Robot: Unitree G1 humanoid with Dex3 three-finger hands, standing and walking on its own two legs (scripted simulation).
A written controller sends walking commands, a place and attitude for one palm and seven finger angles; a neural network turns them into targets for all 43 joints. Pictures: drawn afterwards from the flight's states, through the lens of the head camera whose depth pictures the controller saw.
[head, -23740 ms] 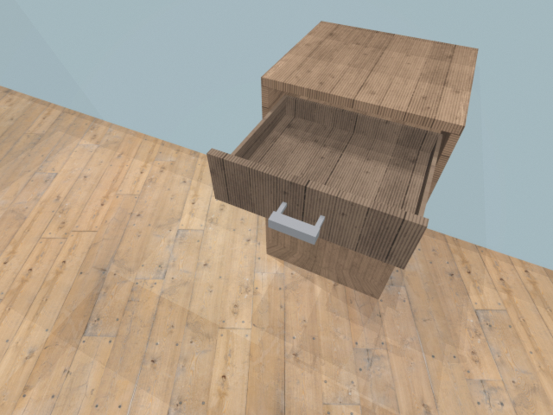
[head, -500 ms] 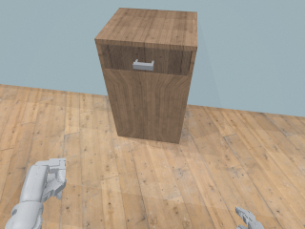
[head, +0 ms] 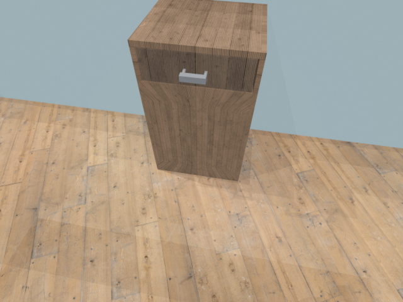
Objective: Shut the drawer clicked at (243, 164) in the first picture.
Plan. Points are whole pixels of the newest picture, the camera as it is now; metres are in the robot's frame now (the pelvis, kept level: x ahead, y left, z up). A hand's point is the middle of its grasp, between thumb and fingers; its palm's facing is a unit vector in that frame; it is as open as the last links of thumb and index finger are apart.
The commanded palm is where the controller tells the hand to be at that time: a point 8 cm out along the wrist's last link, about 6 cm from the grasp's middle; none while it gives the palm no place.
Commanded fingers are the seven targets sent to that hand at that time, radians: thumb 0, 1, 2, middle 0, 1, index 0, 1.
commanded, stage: let the arm hang, fingers relaxed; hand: left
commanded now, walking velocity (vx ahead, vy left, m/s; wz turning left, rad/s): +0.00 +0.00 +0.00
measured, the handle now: (193, 75) +0.87 +0.09 -0.05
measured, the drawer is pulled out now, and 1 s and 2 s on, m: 0.00 0.00 0.00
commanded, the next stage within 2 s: look to check the result in 0.50 s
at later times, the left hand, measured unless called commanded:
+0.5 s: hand out of the picture +0.05 +0.18 -0.17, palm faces -0.02 -0.98 -0.22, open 7.4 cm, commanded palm none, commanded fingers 0.00 0.90 0.90 -0.20 -0.30 -0.20 -0.30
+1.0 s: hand out of the picture +0.04 +0.18 -0.17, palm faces -0.01 -0.97 -0.23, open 7.4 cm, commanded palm none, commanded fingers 0.00 0.90 0.90 -0.20 -0.30 -0.20 -0.30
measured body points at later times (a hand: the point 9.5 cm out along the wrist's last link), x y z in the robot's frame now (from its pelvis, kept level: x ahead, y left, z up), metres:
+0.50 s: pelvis +0.01 -0.01 +0.00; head +0.02 -0.01 +0.45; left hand +0.05 +0.23 -0.15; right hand +0.02 -0.24 -0.16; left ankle +0.04 +0.10 -0.74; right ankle +0.01 -0.14 -0.74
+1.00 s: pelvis +0.02 -0.02 +0.00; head +0.04 -0.02 +0.45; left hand +0.04 +0.23 -0.15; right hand +0.04 -0.26 -0.15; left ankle +0.04 +0.10 -0.74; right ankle +0.01 -0.14 -0.74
